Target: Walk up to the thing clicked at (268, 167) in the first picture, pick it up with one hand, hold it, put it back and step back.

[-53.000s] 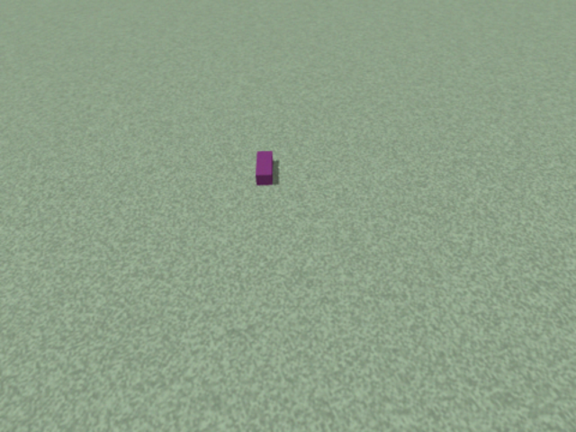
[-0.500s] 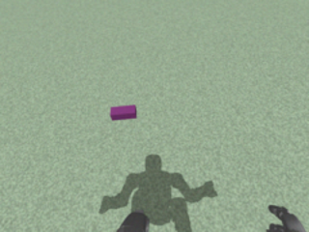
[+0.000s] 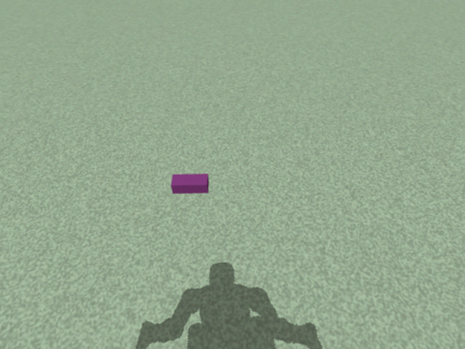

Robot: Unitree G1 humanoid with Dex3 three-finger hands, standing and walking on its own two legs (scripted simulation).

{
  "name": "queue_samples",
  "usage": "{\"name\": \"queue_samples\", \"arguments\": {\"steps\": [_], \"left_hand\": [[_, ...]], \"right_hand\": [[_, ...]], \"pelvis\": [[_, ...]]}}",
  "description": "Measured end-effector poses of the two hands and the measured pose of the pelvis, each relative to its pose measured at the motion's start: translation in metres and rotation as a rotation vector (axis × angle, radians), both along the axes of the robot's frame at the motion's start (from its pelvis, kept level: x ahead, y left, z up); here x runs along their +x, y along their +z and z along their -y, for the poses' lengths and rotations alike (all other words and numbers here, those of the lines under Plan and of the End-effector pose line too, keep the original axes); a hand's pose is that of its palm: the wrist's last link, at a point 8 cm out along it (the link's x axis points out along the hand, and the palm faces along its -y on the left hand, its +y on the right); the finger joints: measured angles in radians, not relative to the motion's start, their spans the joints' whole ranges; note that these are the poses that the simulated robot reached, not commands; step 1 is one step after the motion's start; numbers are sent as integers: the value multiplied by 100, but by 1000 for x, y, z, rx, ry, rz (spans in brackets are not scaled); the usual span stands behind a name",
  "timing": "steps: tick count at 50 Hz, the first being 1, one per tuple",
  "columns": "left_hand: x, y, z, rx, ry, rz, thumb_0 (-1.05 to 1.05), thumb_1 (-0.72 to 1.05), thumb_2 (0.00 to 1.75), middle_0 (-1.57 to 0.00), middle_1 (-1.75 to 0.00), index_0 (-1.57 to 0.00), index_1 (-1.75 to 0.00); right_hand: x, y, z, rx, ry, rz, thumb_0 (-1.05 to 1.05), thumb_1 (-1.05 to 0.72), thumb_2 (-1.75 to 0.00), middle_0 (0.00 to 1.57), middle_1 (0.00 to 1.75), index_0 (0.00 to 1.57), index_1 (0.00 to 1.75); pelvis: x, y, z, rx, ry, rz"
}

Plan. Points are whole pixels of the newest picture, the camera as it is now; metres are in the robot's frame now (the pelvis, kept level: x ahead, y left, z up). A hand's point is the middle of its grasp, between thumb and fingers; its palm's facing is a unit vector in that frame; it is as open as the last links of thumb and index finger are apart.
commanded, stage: step back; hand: left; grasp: from above
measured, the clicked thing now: (190, 183) +1.11 +0.25 -0.73
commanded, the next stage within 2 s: stand in 0.60 s
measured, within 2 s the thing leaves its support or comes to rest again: neither
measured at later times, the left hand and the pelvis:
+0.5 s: hand out of the picture +0.11 +0.28 -0.16, palm faces +0.06 -0.92 -0.38, open 7.4 cm; pelvis +0.06 +0.01 -0.01, yaw +1 degrees
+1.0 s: hand out of the picture +0.14 +0.27 -0.15, palm faces -0.02 -0.94 -0.33, open 7.4 cm; pelvis +0.06 +0.01 +0.01, yaw +0 degrees
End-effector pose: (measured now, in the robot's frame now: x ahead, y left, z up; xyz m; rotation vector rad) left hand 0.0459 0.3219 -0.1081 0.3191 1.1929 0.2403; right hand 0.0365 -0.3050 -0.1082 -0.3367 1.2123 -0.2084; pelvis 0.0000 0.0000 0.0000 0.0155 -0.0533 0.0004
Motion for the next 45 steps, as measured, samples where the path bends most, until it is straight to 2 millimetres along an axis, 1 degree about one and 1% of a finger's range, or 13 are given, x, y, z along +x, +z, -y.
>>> {"name": "queue_samples", "arguments": {"steps": [2, 6, 9, 12, 17, 21, 23, 26, 28, 31, 34, 38, 45], "left_hand": [[5, -1, 7, 4, -7, -7, 1, 90, 90, -20, -30, -20, -30], [12, -4, 23, 23, -4, 14, 1, 90, 90, -20, -30, -20, -30], [12, 1, 31, 20, 21, 22, 1, 90, 90, -20, -30, -20, -30], [13, 8, 34, 22, 41, 17, 1, 90, 90, -20, -30, -20, -30], [21, 8, 26, 35, 54, -12, 1, 90, 90, -21, -30, -20, -30], [37, -5, 11, 32, 59, -12, 1, 90, 90, -21, -30, -20, -30], [47, -12, 4, 25, 56, -9, 1, 90, 90, -20, -30, -20, -30], [62, -18, 0, 8, 46, -1, 1, 90, 90, -20, -30, -20, -30], [70, -20, -1, 1, 30, -1, 1, 90, 90, -20, -30, -20, -30], [77, -21, 0, 0, 2, -1, 1, 91, 90, -20, -30, -20, -30], [79, -15, 5, -14, -15, -3, 1, 91, 90, -20, -30, -20, -30], [79, -8, 9, -27, -24, -13, 1, 91, 90, -20, -30, -20, -30], [84, -1, 11, -31, -31, 2, 1, 90, 90, -20, -30, -20, -30]], "right_hand": [[7, -2, 9, -1, -4, 11, 0, -90, -89, 20, 30, 21, 30], [27, -16, 27, -9, -3, 8, 0, -90, -90, 20, 30, 21, 30], [45, -16, 27, -2, 21, -3, 0, -90, -90, 20, 30, 21, 30], [63, -13, 25, 8, 48, 1, 0, -90, -90, 20, 30, 21, 30], [90, -16, 15, 15, 69, -1, 0, -90, -90, 20, 30, 21, 30], [108, -22, -2, 11, 79, 2, 0, -90, -90, 20, 30, 21, 30], [116, -22, -13, 10, 77, 6, 0, -90, -90, 20, 30, 21, 30], [126, -18, -28, 18, 77, 30, 0, -90, -90, 20, 30, 21, 30], [134, -15, -33, 22, 76, 50, 0, -90, -90, 20, 30, 21, 30], [144, -13, -36, 29, 69, 89, 0, -90, -90, 20, 30, 21, 30], [148, -7, -38, 45, 58, 114, 0, -90, -90, 20, 30, 21, 30], [145, -4, -37, 59, 51, 121, 0, -90, -90, 20, 30, 21, 30], [125, 0, -30, 53, 24, 86, 0, -90, -90, 20, 30, 21, 30]], "pelvis": [[3, -3, 6, 2, -6, -3], [13, -11, 17, -36, 1, 3], [22, -7, 21, -19, 8, -1], [32, -1, 20, -14, 15, -1], [46, -2, 13, -12, 23, -1], [56, -10, 2, -20, 39, 2], [58, -13, -4, -2, 35, 10], [59, -13, -10, -10, 16, 2], [60, -12, -12, -17, 4, -5], [60, -12, -13, -23, -11, -10], [62, -7, -14, -28, -2, 0], [65, 0, -16, -23, -5, 6], [64, 7, -15, -20, -6, 19]]}}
